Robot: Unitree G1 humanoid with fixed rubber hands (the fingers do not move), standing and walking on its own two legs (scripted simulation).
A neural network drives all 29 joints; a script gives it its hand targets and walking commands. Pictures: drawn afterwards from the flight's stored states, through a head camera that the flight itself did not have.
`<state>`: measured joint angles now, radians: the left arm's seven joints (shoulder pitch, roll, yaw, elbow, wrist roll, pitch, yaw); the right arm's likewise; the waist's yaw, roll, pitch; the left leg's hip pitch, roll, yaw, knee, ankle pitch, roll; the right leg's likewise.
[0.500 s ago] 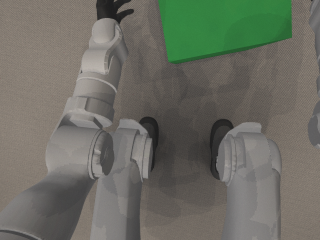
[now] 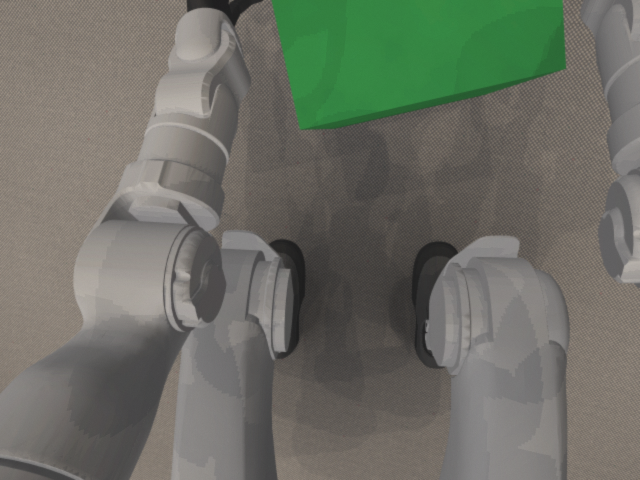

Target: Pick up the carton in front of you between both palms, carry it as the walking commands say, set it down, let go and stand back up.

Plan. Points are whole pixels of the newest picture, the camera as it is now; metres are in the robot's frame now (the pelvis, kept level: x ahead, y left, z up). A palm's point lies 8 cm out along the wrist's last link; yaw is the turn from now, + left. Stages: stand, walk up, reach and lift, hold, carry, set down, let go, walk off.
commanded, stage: reach and lift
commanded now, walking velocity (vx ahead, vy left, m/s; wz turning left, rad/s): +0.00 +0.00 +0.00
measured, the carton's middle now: (398, 10) +0.54 -0.06 -0.25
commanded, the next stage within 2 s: none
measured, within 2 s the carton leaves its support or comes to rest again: leaves its support in 0.46 s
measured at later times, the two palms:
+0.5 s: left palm (204, 0) +0.54 +0.11 -0.15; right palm out of the picture +0.55 -0.19 -0.16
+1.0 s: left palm (90, 2) +0.49 +0.09 +0.03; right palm out of the picture +0.49 -0.21 +0.04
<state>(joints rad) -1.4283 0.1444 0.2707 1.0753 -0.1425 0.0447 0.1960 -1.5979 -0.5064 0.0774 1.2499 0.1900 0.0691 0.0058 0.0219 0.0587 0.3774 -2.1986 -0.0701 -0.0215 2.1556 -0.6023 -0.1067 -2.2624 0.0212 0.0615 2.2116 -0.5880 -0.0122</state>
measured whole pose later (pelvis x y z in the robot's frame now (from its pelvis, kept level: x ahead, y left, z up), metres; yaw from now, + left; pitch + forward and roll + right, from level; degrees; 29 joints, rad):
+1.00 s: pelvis -0.01 +0.03 +0.10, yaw -6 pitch +41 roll +3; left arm -1.08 -0.12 0.63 0.65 0.25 0.36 0.13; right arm -1.26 -0.16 -0.39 0.92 -0.26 0.37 0.02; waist 0.00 0.02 -0.07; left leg -2.02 -0.09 -0.05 1.81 -0.51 -0.08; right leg -2.07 0.09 0.11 1.81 -0.45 0.05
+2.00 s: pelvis +0.08 +0.02 +0.36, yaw -8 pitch +16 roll +0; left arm -0.33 -0.17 0.33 0.47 0.21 0.38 0.06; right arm -0.36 0.14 -0.30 0.48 -0.24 0.39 -0.02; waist -0.01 0.02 -0.15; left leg -0.72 -0.04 -0.10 0.79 -0.35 -0.02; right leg -0.75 0.03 0.09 0.78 -0.31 0.02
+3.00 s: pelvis +0.09 +0.02 +0.40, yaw -8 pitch -5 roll +0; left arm -0.29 -0.16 0.26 0.34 0.30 0.64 0.01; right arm -0.29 0.16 -0.23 0.31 -0.30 0.66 -0.02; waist 0.00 0.00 0.02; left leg -0.11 -0.01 -0.11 0.40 -0.22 -0.02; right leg -0.13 0.02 0.09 0.39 -0.18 0.01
